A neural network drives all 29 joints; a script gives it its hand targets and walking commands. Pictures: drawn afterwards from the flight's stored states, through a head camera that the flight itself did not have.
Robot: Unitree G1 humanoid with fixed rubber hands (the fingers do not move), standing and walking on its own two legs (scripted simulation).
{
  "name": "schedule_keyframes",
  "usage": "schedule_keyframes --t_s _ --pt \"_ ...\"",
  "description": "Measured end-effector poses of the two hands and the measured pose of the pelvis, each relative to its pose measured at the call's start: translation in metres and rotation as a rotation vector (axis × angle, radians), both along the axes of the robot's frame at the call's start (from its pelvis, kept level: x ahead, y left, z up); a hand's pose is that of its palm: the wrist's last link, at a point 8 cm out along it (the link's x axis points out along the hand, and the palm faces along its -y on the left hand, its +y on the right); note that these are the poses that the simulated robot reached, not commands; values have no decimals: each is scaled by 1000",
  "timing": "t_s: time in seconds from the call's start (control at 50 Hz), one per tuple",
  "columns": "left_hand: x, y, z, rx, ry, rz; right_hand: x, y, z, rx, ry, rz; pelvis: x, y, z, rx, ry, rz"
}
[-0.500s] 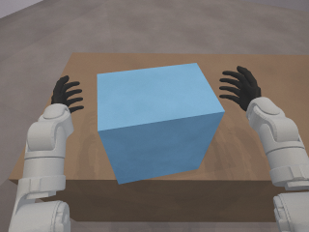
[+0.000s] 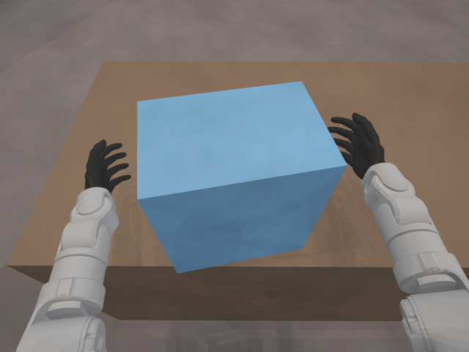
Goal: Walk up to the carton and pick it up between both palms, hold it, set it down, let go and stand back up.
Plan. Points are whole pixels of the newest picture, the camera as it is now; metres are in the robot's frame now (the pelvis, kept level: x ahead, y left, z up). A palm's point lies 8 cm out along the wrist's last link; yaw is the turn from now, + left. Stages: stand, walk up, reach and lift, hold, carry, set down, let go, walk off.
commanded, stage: reach and lift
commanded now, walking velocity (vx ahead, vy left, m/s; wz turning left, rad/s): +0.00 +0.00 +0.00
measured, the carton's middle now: (233, 187) +0.39 +0.01 +0.04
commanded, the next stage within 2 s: none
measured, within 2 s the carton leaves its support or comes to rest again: leaves its support in 1.74 s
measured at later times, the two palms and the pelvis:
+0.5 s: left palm (126, 184) +0.38 +0.20 +0.06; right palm (336, 169) +0.42 -0.17 +0.07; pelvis +0.00 +0.00 +0.00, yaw +0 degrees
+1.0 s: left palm (129, 186) +0.38 +0.19 +0.06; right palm (334, 170) +0.42 -0.16 +0.07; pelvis +0.00 +0.00 +0.00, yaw +0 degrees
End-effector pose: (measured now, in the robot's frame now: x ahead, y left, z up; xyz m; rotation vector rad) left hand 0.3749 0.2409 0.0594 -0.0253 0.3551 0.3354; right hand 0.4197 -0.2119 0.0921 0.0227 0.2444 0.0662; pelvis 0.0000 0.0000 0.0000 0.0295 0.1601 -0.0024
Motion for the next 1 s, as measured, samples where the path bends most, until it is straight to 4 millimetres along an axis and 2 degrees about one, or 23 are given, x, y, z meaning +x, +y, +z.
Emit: schedule_keyframes --t_s 0.12,0.22,0.3,0.44,0.54,1.0 --pt "-7 0 -12 -6 -4 -1 3 7 -1 5 -35 12 2 1 0 -1 10 0" --pt "-11 -3 -14 -15 -20 1 3 9 -1 13 -44 8 2 1 0 -1 16 0" --pt "-8 -13 -10 -38 -56 -10 0 14 -11 34 -10 5 2 1 0 -1 17 1" --pt "3 -38 -1 -65 -89 -48 -2 37 -19 73 4 25 1 1 0 -1 16 1" --pt "8 -45 1 -42 -87 -68 -2 47 -23 66 10 18 2 1 0 -1 17 1" --pt "6 -48 -4 -36 -49 -45 -3 47 -25 60 27 -28 2 1 0 -1 16 1"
